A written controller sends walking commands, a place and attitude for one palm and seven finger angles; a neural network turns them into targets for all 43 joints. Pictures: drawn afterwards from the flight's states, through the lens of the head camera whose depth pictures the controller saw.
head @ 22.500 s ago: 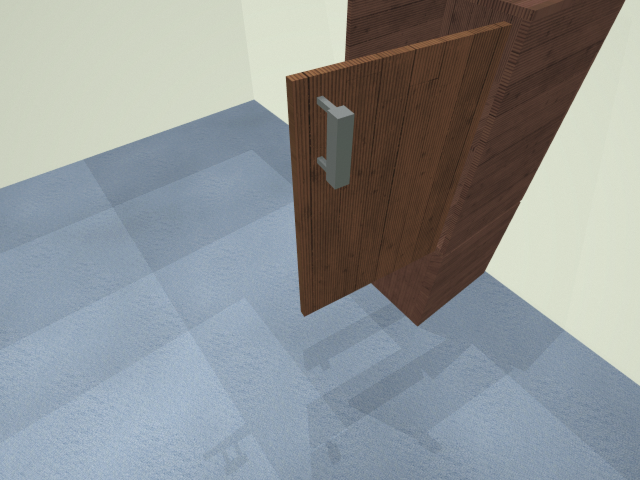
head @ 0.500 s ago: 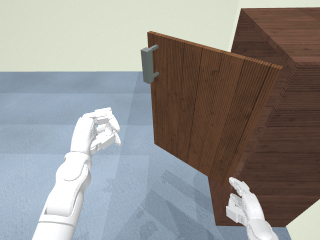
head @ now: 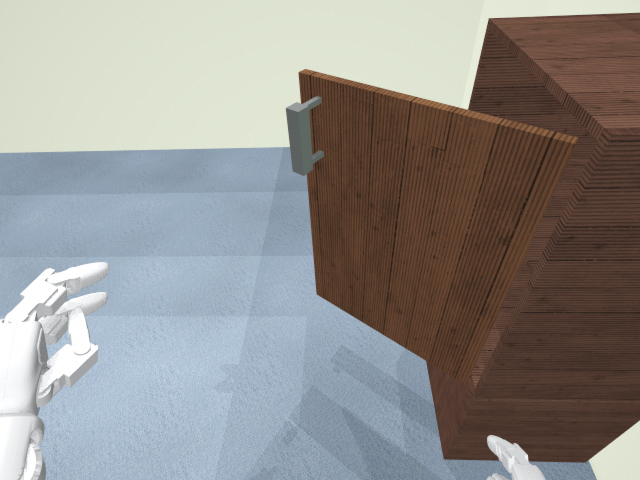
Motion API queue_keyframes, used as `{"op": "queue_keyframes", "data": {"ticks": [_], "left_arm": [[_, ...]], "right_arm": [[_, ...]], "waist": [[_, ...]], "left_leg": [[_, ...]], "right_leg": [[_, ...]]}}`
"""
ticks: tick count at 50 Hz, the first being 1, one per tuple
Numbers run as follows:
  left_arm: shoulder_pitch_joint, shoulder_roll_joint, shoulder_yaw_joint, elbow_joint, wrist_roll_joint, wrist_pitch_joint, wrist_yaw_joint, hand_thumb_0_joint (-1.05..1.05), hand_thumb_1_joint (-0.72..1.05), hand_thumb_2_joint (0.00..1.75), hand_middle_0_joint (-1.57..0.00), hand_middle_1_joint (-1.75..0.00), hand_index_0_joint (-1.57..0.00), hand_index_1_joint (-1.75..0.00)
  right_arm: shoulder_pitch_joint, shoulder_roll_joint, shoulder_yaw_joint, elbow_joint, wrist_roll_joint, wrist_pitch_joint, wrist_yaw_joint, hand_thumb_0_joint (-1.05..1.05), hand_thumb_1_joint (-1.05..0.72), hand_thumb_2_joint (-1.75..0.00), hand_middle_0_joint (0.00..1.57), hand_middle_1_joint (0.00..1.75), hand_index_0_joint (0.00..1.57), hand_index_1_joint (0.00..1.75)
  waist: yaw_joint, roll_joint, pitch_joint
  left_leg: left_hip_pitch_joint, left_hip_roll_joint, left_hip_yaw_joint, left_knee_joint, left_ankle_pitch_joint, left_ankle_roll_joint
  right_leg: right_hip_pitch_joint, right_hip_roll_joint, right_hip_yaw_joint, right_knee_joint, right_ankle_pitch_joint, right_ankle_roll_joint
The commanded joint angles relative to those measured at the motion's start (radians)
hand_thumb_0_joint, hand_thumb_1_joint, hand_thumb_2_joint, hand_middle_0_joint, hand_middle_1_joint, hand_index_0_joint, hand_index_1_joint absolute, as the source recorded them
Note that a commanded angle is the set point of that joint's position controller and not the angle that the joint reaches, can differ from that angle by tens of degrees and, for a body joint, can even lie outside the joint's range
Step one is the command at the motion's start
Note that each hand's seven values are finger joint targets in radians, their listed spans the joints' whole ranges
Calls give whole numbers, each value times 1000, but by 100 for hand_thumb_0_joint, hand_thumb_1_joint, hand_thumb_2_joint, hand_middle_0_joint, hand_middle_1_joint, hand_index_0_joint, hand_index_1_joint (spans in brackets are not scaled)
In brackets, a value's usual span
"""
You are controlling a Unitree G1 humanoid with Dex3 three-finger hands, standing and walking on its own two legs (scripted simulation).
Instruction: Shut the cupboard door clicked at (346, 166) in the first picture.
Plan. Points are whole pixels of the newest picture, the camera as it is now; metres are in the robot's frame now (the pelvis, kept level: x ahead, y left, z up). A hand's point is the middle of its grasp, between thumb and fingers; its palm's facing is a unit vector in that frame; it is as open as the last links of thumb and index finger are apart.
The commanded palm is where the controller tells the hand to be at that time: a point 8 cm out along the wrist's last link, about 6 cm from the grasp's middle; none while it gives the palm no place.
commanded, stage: draw the hand back to the body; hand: left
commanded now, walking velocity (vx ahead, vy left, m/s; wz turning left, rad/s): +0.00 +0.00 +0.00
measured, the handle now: (308, 135) +0.62 +0.09 +0.15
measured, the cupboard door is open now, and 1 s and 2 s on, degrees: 53 53 53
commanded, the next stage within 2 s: step back with the hand held close in 0.42 s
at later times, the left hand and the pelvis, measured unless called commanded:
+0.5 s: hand (63, 356) +0.18 +0.26 +0.16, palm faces +0.46 -0.79 -0.40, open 7.4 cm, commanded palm +0.13 +0.30 +0.17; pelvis -0.01 +0.00 +0.00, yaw +0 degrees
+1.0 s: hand (41, 373) +0.16 +0.28 +0.15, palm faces +0.37 -0.79 -0.50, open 7.4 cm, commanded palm +0.11 +0.31 +0.17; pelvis -0.04 +0.02 -0.01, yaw -2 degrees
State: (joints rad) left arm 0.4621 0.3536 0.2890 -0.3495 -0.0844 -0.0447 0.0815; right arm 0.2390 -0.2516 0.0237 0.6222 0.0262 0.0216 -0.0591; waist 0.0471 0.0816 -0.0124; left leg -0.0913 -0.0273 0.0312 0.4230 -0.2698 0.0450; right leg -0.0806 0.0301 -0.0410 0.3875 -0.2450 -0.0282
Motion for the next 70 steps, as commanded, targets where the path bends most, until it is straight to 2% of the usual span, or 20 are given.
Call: {"op": "queue_keyframes", "data": {"ticks": [1,7,13,18,21,27,28,29,33,38,40,43,45,48,54,55,57,64,67,70], "left_arm": [[-42,220,192,-250,1,-92,40,0,90,90,-23,-33,-23,-33],[-144,141,101,-201,13,-99,44,0,90,90,-20,-30,-20,-30],[-129,194,153,-241,16,-109,49,0,90,90,-20,-30,-20,-30],[-102,204,177,-246,14,-102,47,0,90,90,-20,-30,-20,-30],[-96,186,167,-210,11,-94,41,0,90,90,-20,-30,-20,-30],[-91,171,151,-213,9,-96,39,0,90,90,-20,-30,-20,-30],[-197,312,278,-298,15,-133,49,0,90,90,-20,-30,-20,-30],[-97,234,215,-217,12,-138,42,0,90,90,-20,-30,-20,-30],[0,215,191,-215,17,-146,46,0,90,90,-20,-30,-20,-30],[64,258,238,-260,13,-148,60,0,90,90,-20,-30,-20,-30],[72,303,281,-279,13,-147,67,0,90,90,-20,-30,-20,-30],[90,284,269,-299,11,-148,71,0,90,90,-20,-30,-20,-30],[100,311,298,-310,13,-150,76,0,90,90,-20,-30,-20,-30],[98,278,272,-321,14,-154,77,0,90,90,-20,-30,-20,-30],[37,252,261,-302,40,-175,84,0,90,90,-20,-30,-20,-30],[33,284,294,-287,50,-181,88,0,90,90,-20,-30,-20,-30],[-11,249,262,-311,59,-197,86,0,90,90,-20,-30,-20,-30],[-70,249,275,-350,80,-231,86,0,90,90,-20,-30,-20,-30],[-46,265,299,-347,80,-243,85,0,90,90,-20,-30,-20,-30],[-40,275,313,-346,75,-252,89,0,90,90,-20,-30,-20,-30]], "right_arm": [[-181,-77,-39,-182,6,-89,-11,0,-90,-90,20,30,20,30],[-171,-95,-52,-155,3,-115,-13,0,-90,-90,20,30,20,30],[-171,-91,-48,-160,-4,-125,-15,0,-90,-90,20,30,20,30],[-180,-77,-35,-161,-6,-121,-11,0,-90,-90,20,30,20,30],[-181,-76,-33,-159,-5,-115,-11,0,-90,-90,20,30,20,30],[-177,-82,-43,-163,-6,-115,-11,0,-90,-90,20,30,20,30],[-169,-111,-55,-200,5,-99,-9,0,-90,-90,20,30,20,30],[-158,-100,-55,-176,-1,-88,-12,0,-90,-90,20,30,20,30],[-151,-105,-67,-184,0,-54,-10,0,-90,-90,20,30,20,30],[-148,-108,-80,-213,6,-15,-25,0,-90,-90,20,30,20,30],[-153,-113,-84,-219,7,-3,-32,0,-90,-90,20,30,20,30],[-147,-109,-82,-238,9,9,-39,0,-90,-90,20,30,20,30],[-148,-118,-87,-238,5,12,-43,0,-90,-90,20,30,20,30],[-139,-116,-81,-248,2,7,-43,0,-90,-90,20,30,20,30],[-123,-129,-79,-249,-2,-18,-43,0,-90,-90,20,30,20,30],[-125,-138,-81,-243,-5,-24,-46,0,-90,-90,20,30,20,30],[-116,-135,-80,-247,-3,-38,-44,0,-90,-90,20,30,20,30],[-106,-136,-82,-233,-10,-86,-41,0,-90,-90,20,30,20,30],[-106,-131,-87,-226,-9,-94,-34,0,-90,-90,20,30,20,30],[-84,-121,-93,-202,-19,-94,-19,0,-90,-90,20,30,20,30]], "waist": [[15,12,-39],[-15,-7,43],[12,-25,-67],[16,27,-23],[11,-1,22],[10,-13,-27],[-13,8,-6],[-24,-51,-27],[-32,-72,-99],[-37,-85,-189],[-36,-79,-197],[-39,-59,-196],[-37,-29,-191],[-38,9,-152],[-48,26,-40],[-44,22,-30],[-49,29,-25],[-45,63,-36],[-47,7,-34],[-57,-113,-3]], "left_leg": [[-17,42,-49,-48,279,-24],[-10,48,-59,-72,170,-17],[7,41,-61,-69,217,-17],[-21,41,-61,-73,227,-28],[-33,45,-62,-81,213,-29],[-6,47,-52,-72,218,-20],[-94,73,-84,-22,142,8],[-82,68,-93,11,131,7],[-77,82,-87,68,218,-2],[-101,114,-92,90,410,-11],[-119,125,-103,90,457,-12],[-162,141,-119,75,473,-9],[-196,154,-134,57,446,-2],[-285,175,-161,9,324,13],[-582,184,-203,-81,-262,56],[-635,188,-221,-102,-339,62],[-691,193,-226,-106,-418,72],[-796,226,-263,-128,-523,90],[-768,195,-225,-47,-523,78],[-594,124,-168,143,-418,29]], "right_leg": [[-11,-38,30,-57,199,8],[-89,-37,24,-72,83,11],[-11,-38,26,-52,133,8],[-5,-36,29,-60,150,3],[-23,-35,27,-70,132,3],[-14,-39,33,-66,138,8],[-77,-100,148,-92,180,1],[-97,-140,162,-96,171,-13],[-116,-185,175,-33,285,-25],[-76,-170,144,87,471,-9],[-73,-163,142,119,503,-4],[-65,-141,137,156,471,2],[-63,-128,136,166,433,9],[-60,-100,129,182,288,17],[-8,-83,154,195,33,19],[18,-75,155,200,3,20],[35,-66,152,227,-37,23],[104,-20,133,351,-23,30],[29,-45,216,301,-83,6],[-234,-155,389,99,-211,-56]]}}
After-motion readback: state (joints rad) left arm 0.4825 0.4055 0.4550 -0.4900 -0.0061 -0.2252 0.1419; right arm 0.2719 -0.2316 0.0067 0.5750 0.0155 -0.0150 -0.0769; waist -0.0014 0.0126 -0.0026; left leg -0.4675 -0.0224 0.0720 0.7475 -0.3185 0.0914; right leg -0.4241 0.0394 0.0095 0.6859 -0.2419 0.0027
